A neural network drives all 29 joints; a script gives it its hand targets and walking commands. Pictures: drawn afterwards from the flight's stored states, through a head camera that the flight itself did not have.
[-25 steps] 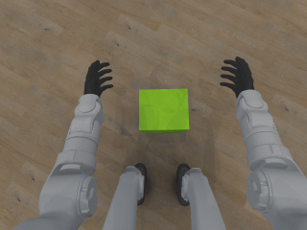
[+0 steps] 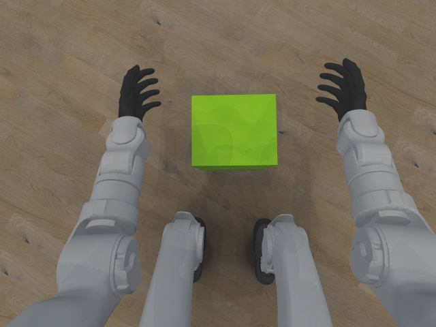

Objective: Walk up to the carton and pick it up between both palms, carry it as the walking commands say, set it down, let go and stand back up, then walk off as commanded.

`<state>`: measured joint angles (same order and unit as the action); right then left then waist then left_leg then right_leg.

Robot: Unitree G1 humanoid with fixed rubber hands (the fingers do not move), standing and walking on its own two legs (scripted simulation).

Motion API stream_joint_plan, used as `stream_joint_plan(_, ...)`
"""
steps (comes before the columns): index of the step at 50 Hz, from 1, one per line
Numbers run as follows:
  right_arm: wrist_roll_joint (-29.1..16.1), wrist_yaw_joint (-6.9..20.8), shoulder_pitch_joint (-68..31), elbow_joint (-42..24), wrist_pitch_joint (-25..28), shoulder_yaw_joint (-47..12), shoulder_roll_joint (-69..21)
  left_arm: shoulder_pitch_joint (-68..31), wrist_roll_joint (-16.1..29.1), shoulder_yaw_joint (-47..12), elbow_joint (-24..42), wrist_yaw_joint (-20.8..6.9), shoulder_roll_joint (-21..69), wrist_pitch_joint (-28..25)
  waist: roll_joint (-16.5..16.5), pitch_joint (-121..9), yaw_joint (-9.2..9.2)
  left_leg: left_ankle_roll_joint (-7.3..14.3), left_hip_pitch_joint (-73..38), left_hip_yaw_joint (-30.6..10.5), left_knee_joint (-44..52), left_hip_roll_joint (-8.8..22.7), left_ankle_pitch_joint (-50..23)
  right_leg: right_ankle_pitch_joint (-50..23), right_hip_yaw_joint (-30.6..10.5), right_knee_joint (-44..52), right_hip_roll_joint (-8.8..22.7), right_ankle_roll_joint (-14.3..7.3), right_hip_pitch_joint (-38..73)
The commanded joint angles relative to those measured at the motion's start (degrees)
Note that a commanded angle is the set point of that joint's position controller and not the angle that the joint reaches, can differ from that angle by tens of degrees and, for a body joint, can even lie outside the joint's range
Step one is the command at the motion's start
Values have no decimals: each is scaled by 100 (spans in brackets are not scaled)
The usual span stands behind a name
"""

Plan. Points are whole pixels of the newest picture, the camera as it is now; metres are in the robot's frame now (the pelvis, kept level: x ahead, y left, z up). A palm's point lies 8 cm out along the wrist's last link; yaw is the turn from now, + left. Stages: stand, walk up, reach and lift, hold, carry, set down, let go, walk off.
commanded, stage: reach and lift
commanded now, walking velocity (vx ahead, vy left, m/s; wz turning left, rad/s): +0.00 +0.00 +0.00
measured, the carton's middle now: (232, 139) +0.46 +0.00 -0.42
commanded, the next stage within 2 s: none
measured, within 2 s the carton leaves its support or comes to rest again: neither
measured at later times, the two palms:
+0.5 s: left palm (156, 129) +0.46 +0.18 -0.27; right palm (316, 126) +0.48 -0.18 -0.27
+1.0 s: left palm (165, 134) +0.46 +0.18 -0.36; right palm (302, 135) +0.47 -0.18 -0.36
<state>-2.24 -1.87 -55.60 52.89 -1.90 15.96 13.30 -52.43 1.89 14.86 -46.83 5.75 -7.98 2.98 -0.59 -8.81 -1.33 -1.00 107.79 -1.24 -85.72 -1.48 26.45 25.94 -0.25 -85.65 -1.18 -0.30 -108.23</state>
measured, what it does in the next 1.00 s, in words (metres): lowers itself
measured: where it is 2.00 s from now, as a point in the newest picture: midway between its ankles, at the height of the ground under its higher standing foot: (228, 261)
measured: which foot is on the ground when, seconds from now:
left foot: down 0.00-1.00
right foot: down 0.00-1.00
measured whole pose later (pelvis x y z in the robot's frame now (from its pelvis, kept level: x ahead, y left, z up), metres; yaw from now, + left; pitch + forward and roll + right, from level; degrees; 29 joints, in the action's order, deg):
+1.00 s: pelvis -0.04 +0.00 -0.18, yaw +1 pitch +39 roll +1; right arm -15.0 -6.6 -72.3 60.6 0.7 1.3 20.0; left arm -71.3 15.9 4.5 -59.5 8.7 -17.1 -1.1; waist 0.8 15.7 -0.3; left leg -1.7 130.5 -0.3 -122.8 -2.9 31.1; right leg 30.6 -0.7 -123.1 -1.8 0.4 -131.2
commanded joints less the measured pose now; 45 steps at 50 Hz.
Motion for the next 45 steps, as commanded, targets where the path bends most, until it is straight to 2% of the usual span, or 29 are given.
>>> stream_joint_plan(1, -198, -94, -1295, -734, 34, -166, 686, -1234, 158, -79, 674, 35, -633, -66, -154, -5542, -23, -255, -2506, 511, 203, -347, -1436, -1638, 210, 236, -303, 230, 3301)
stream_joint_plan(7, -356, -185, -1607, -719, -57, -391, 808, -1533, 350, -182, 541, 54, -804, -26, -175, -5370, -10, -220, -2010, 548, -355, -313, -1140, -1342, 217, -332, -301, 224, 2885)
stream_joint_plan(18, -539, -279, -2114, -226, 20, -629, 925, -2004, 586, -287, -62, 100, -1036, -153, -176, -4847, 17, -174, -1232, 521, -1235, -251, -849, -1016, 210, -1271, -214, 215, 2041)
stream_joint_plan(38, -1066, -403, -2891, 429, 336, -1209, 1213, -2903, 1090, -754, -806, 257, -1341, -484, 2, -4219, 121, -132, -974, 360, -2533, -101, -916, -959, 148, -2556, -37, 168, 1254)
stream_joint_plan(45, -1315, -477, -3004, 140, 378, -1413, 1324, -3012, 1397, -994, -666, 318, -1310, -519, -72, -4880, 153, -110, -1333, 397, -2756, -84, -1169, -1231, 196, -2744, -17, 185, 1653)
